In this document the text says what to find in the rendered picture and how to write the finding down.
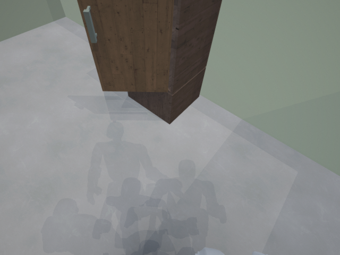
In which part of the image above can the cupboard door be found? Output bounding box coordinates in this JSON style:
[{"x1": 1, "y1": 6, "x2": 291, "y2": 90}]
[{"x1": 77, "y1": 0, "x2": 174, "y2": 92}]

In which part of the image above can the handle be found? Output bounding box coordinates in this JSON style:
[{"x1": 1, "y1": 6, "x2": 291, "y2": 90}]
[{"x1": 83, "y1": 6, "x2": 97, "y2": 43}]

